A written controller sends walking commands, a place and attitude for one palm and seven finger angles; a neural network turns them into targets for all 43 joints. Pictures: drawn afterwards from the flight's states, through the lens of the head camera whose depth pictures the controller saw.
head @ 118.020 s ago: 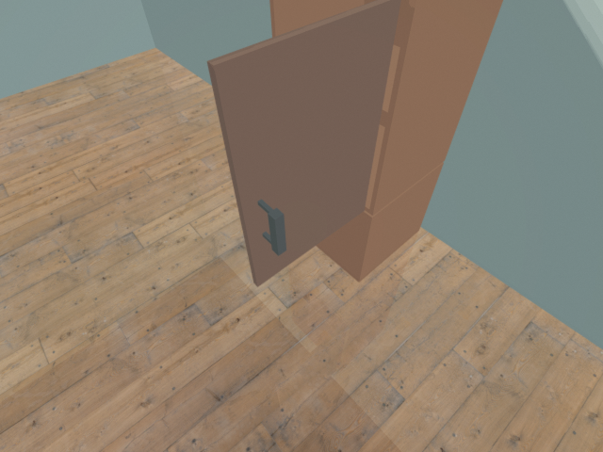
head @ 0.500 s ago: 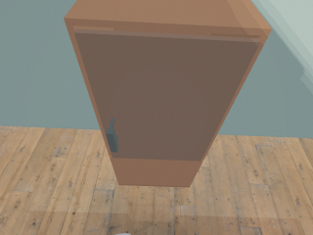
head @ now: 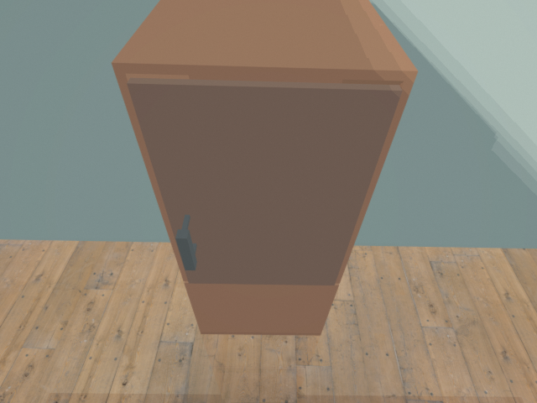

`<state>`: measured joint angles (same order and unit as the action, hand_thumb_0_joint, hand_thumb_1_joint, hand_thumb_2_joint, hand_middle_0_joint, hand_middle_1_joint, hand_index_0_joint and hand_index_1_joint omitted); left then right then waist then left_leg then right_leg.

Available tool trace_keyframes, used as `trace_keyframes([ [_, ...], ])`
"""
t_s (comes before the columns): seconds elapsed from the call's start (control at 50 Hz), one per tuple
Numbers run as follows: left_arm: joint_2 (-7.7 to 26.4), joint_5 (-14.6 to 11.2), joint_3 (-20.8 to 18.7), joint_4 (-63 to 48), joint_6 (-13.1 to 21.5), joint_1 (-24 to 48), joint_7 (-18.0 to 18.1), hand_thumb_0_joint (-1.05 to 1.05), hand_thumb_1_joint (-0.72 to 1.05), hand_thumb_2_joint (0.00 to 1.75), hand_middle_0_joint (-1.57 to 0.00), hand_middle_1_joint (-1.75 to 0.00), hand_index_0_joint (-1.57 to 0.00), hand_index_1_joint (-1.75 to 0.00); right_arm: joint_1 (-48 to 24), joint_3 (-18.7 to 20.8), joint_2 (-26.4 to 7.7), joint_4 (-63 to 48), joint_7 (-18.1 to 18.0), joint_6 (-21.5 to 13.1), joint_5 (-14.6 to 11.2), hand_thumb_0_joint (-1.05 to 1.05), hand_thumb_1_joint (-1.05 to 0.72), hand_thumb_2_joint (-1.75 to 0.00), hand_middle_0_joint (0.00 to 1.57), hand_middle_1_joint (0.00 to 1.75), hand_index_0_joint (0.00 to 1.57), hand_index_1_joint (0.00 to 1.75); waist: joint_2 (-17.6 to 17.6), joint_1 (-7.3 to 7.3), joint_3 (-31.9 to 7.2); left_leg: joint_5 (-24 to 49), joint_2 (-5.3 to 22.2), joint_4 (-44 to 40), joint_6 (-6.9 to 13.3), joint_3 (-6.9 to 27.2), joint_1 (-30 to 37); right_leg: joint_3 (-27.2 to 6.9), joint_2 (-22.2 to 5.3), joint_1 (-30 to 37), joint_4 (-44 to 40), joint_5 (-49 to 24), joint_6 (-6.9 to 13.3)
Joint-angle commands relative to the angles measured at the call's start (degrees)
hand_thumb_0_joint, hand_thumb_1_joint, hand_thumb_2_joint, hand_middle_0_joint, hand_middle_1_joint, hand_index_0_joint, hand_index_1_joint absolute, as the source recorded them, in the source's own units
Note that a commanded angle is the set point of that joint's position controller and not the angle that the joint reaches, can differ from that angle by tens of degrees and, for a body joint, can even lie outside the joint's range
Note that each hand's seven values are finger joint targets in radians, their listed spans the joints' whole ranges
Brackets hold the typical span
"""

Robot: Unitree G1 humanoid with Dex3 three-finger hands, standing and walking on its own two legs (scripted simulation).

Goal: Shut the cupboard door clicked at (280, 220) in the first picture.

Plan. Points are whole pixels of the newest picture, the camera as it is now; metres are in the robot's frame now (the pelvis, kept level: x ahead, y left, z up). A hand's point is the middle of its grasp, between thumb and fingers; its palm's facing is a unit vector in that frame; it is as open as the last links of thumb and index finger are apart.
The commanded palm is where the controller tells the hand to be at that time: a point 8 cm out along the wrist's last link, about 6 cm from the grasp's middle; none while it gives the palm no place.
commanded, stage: come to a stop and stand still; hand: left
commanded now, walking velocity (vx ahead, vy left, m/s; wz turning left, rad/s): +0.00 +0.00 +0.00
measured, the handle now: (188, 242) +0.46 +0.20 -0.11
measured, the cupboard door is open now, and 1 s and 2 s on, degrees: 0 0 0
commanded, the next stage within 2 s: look again from close up in 0.12 s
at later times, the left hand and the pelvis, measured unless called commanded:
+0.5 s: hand out of the picture -0.01 +0.20 -0.18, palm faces +0.04 -0.98 -0.21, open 7.4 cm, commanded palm none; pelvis +0.00 +0.03 -0.01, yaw +1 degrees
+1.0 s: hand (134, 360) +0.19 +0.22 -0.05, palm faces +0.27 -0.95 -0.18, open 7.2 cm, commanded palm +0.11 +0.24 -0.08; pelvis +0.02 +0.02 -0.02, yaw +4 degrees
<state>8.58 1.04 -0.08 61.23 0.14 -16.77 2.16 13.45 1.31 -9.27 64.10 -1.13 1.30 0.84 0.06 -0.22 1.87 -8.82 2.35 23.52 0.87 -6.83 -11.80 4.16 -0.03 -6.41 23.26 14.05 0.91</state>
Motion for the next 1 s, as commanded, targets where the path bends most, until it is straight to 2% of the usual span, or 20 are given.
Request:
trace_keyframes([
  [0.0, 5.1, -0.2, -0.5, -0.7, 0.9, -4.0, 0.3, 0.00, 0.90, 0.90, -0.20, -0.30, -0.20, -0.30, 2.8, -0.1, -3.5, -0.9, 0.1, -1.1, -0.2, 0.00, -0.90, -0.90, 0.20, 0.30, 0.20, 0.30, 0.5, 0.00, 4.6, -3.8, 4.0, -5.4, -0.8, 6.2, 1.2, -7.5, -7.1, -7.6, -9.8, 3.5, 0.0],
  [0.18, 3.1, -0.3, -0.4, 1.1, 0.9, -6.8, 0.5, 0.00, 0.90, 0.90, -0.20, -0.30, -0.20, -0.30, 6.8, -0.2, -2.2, 1.1, -0.3, -1.4, -0.3, 0.00, -0.90, -0.90, 0.20, 0.30, 0.20, 0.30, 1.0, 0.07, 3.8, -4.0, 4.0, -5.8, -0.5, 6.4, 0.8, -6.5, -6.7, -6.9, -8.6, 2.4, 0.2],
  [0.2, 4.6, 1.0, 0.6, 1.6, 2.4, -7.8, 2.2, 0.00, 0.90, 0.90, -0.20, -0.30, -0.20, -0.30, 1.4, -0.9, -4.8, -3.3, 0.4, -3.0, 0.0, 0.00, -0.90, -0.90, 0.20, 0.30, 0.20, 0.30, -2.7, 1.56, 7.0, 1.8, 4.2, 6.2, -1.6, 5.6, -4.4, -8.4, -9.1, -9.4, -5.8, -14.3, 0.8],
  [0.22, 7.7, 0.1, -0.3, -1.0, 2.6, -4.9, 1.6, 0.00, 0.90, 0.90, -0.20, -0.30, -0.20, -0.30, 5.9, -0.5, -2.1, -4.4, 0.6, -2.2, -0.1, 0.00, -0.90, -0.90, 0.20, 0.30, 0.20, 0.30, -2.3, -2.25, 1.8, -7.4, 2.8, 5.2, -0.9, 6.5, -1.3, -9.2, -10.4, -10.8, -6.9, 5.1, 2.6],
  [0.24, 6.8, 0.1, -0.6, -1.8, 2.2, -3.0, 1.1, 0.00, 0.90, 0.90, -0.20, -0.30, -0.20, -0.30, 7.5, -0.1, -2.8, -3.6, 0.6, -1.9, 0.3, 0.00, -0.90, -0.90, 0.20, 0.30, 0.20, 0.30, -4.4, -2.74, 3.4, -9.8, 2.5, 4.0, -0.4, 6.4, -1.9, -7.6, -8.6, -14.0, -5.4, 14.1, 3.2],
  [0.26, 6.2, 0.2, -0.5, -1.6, 2.5, -3.6, 1.0, 0.00, 0.90, 0.90, -0.20, -0.30, -0.20, -0.30, 8.9, -0.6, -2.4, -3.5, 0.8, -2.4, 0.6, 0.00, -0.90, -0.90, 0.20, 0.30, 0.20, 0.30, -6.2, -2.16, 1.4, -6.6, 3.0, 3.7, -0.1, 6.9, -2.4, -5.9, -7.7, -12.5, -3.3, 9.5, 3.3],
  [0.3, 4.6, 0.0, -0.3, -1.2, 2.1, -5.0, 0.6, 0.00, 0.90, 0.90, -0.20, -0.30, -0.20, -0.30, 9.1, -0.5, -2.7, -4.5, 0.5, -2.5, 0.5, 0.00, -0.90, -0.90, 0.20, 0.30, 0.20, 0.30, -4.5, -1.45, 0.1, -10.8, 3.4, 0.7, 1.0, 8.7, -4.8, -4.9, -5.6, -10.4, -0.5, 10.6, 2.9],
  [0.42, 2.4, 0.2, 0.0, -1.0, 1.1, -6.8, 0.4, 0.00, 0.90, 0.90, -0.20, -0.30, -0.20, -0.30, 7.8, -0.3, -4.1, -5.8, 0.3, -2.4, 0.3, 0.00, -0.90, -0.90, 0.20, 0.30, 0.20, 0.30, 0.1, 0.31, 3.7, -18.4, 4.8, -5.5, 2.7, 12.3, -9.9, -3.1, -3.9, -9.9, 2.9, 9.5, 1.8],
  [0.54, 3.2, 0.1, 0.0, -1.0, 1.3, -6.5, 0.5, 0.00, 0.90, 0.90, -0.20, -0.30, -0.20, -0.30, 7.2, -0.4, -4.1, -4.8, 0.3, -3.0, 0.1, 0.00, -0.90, -0.90, 0.20, 0.30, 0.20, 0.30, 2.5, 0.49, 3.9, -11.7, 4.5, -5.4, 2.8, 10.9, -6.9, -4.2, -5.1, -9.2, 1.5, 4.1, 1.4],
  [0.68, 4.6, 0.1, -0.2, -1.0, 1.3, -5.7, 0.4, 0.00, 0.90, 0.90, -0.20, -0.30, -0.20, -0.30, 6.4, -0.6, -4.8, -4.1, 0.1, -3.5, 0.0, 0.00, -0.90, -0.90, 0.20, 0.30, 0.20, 0.30, -1.0, 0.48, 1.4, -3.2, 4.3, -4.3, 2.5, 9.1, -2.8, -4.0, -5.8, -7.4, 0.8, -0.2, 0.9],
  [0.78, 4.9, 0.1, -0.2, -0.6, 1.3, -5.3, 0.3, 0.00, 0.90, 0.90, -0.20, -0.30, -0.20, -0.30, 5.4, -0.6, -5.0, -3.8, 0.0, -3.5, -0.1, 0.00, -0.90, -0.90, 0.20, 0.30, 0.20, 0.30, 0.3, 0.31, 0.7, 0.3, 4.2, -3.0, 2.2, 7.8, -0.6, -4.5, -6.3, -7.0, -0.4, -2.4, 0.7],
  [0.8, 6.1, 0.7, 0.1, 0.4, 1.1, -6.2, 2.2, 0.00, 0.90, 0.90, -0.20, -0.30, -0.20, -0.30, 1.9, -0.4, -8.0, -7.4, 0.2, -2.8, -0.6, 0.00, -0.90, -0.90, 0.20, 0.30, 0.20, 0.30, 3.5, 0.76, 4.2, 1.9, 5.5, 4.4, 0.5, 7.7, -4.3, -5.8, -6.8, -9.5, -2.0, -2.9, 0.6],
  [0.82, 35.5, -7.4, -19.1, -97.3, 16.7, 43.4, 2.4, 0.00, 0.90, 0.90, -0.20, -0.30, -0.20, -0.30, 4.6, 1.9, -19.0, -26.0, -4.1, -13.7, -1.4, 0.00, -0.90, -0.90, 0.20, 0.30, 0.20, 0.30, -1.1, -10.03, -18.3, 7.9, 0.8, 3.7, 1.4, 8.0, 16.2, 0.6, -0.2, -12.3, 4.6, -12.2, 0.2],
  [0.84, 10.8, -8.3, -1.0, -79.8, 12.5, 3.6, 1.9, 0.00, 0.90, 0.90, -0.22, -0.32, -0.22, -0.32, 1.6, -1.5, -11.0, -24.9, -4.5, -18.5, -3.4, 0.00, -0.90, -0.90, 0.20, 0.30, 0.20, 0.30, -18.8, -0.59, -27.8, 17.2, 2.5, 1.9, -1.2, 9.0, 20.0, 1.3, 1.1, -12.2, 8.4, -4.3, 1.3],
  [0.86, 10.1, -10.1, -3.0, -75.9, 9.2, 3.4, 4.8, 0.00, 0.90, 0.90, -0.24, -0.34, -0.24, -0.34, 0.6, -1.3, -12.0, -21.0, -4.6, -20.2, -3.3, 0.00, -0.90, -0.90, 0.20, 0.30, 0.20, 0.30, -18.6, 0.19, -24.6, 17.9, 2.6, 1.5, -4.2, 9.5, 16.2, 1.6, 1.3, -11.0, 11.0, -0.4, 1.4],
  [0.88, -4.5, -9.4, 4.9, -56.7, 1.7, -12.5, 5.1, 0.00, 0.90, 0.90, -0.25, -0.36, -0.25, -0.36, -0.4, -1.2, -9.4, -18.2, -3.1, -20.6, -3.8, 0.00, -0.90, -0.90, 0.20, 0.30, 0.20, 0.30, -12.8, -0.94, -15.0, 8.8, 2.6, -1.3, -3.1, 12.0, 8.2, 1.5, -0.2, -17.2, 11.8, 3.5, 0.2],
  [0.9, -2.9, -10.4, 6.0, -67.3, 2.5, -3.0, 5.2, 0.00, 0.90, 0.90, -0.27, -0.38, -0.27, -0.38, 1.5, 0.2, -11.7, -22.7, -2.0, -21.1, -3.9, 0.00, -0.90, -0.90, 0.20, 0.30, 0.20, 0.30, -10.9, -2.69, -6.3, -2.5, 2.1, -0.7, -2.3, 12.6, 2.0, 1.2, -0.4, -18.1, 10.3, 3.2, 0.3],
  [0.92, -1.7, -9.7, 4.1, -66.4, 5.1, -2.8, 4.4, 0.00, 0.90, 0.90, -0.29, -0.40, -0.29, -0.40, -0.5, 0.8, -12.0, -25.5, -1.8, -21.9, -3.4, 0.00, -0.90, -0.90, 0.20, 0.30, 0.20, 0.30, -7.8, -3.56, -2.3, -8.6, 0.7, 1.9, -1.4, 12.1, -2.6, 1.6, -0.6, -20.0, 8.3, 2.6, 0.4],
  [0.94, -0.9, -9.1, 2.6, -60.3, 7.8, -4.6, 3.5, 0.00, 0.90, 0.90, -0.31, -0.42, -0.31, -0.42, -1.4, 1.1, -12.4, -26.3, -1.4, -22.5, -2.7, 0.00, -0.90, -0.90, 0.20, 0.30, 0.20, 0.30, -1.3, -4.27, 2.2, -12.7, -0.8, 5.3, -0.9, 11.7, -8.6, 1.8, -0.7, -23.8, 7.9, 5.0, 0.3],
  [0.98, -3.6, -9.9, 0.7, -49.9, 14.0, -18.5, -0.6, 0.00, 0.90, 0.90, -0.35, -0.46, -0.35, -0.46, -1.9, 2.4, -11.6, -29.2, 0.0, -22.2, -2.2, 0.00, -0.90, -0.90, 0.20, 0.30, 0.20, 0.30, 11.6, -1.00, 1.0, -6.2, -1.4, 13.3, -1.0, 10.4, -15.2, 3.5, 0.2, -28.6, 12.7, 5.7, 0.5],
])
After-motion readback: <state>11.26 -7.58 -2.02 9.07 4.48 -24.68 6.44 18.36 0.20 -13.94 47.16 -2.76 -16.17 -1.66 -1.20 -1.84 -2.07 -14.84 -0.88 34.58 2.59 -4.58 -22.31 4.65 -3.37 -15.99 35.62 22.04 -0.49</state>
